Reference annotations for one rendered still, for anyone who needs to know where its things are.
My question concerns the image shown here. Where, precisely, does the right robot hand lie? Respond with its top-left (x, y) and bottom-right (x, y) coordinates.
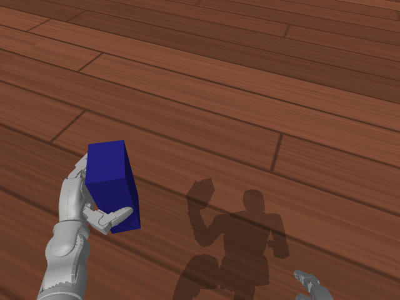
top-left (294, 270), bottom-right (334, 300)

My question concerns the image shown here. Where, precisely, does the carton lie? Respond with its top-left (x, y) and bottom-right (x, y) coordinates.
top-left (85, 140), bottom-right (141, 234)

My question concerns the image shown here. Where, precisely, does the left robot arm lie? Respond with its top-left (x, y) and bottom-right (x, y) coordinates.
top-left (36, 220), bottom-right (91, 300)

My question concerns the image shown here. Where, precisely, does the left robot hand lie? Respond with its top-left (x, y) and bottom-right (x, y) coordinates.
top-left (59, 154), bottom-right (133, 235)

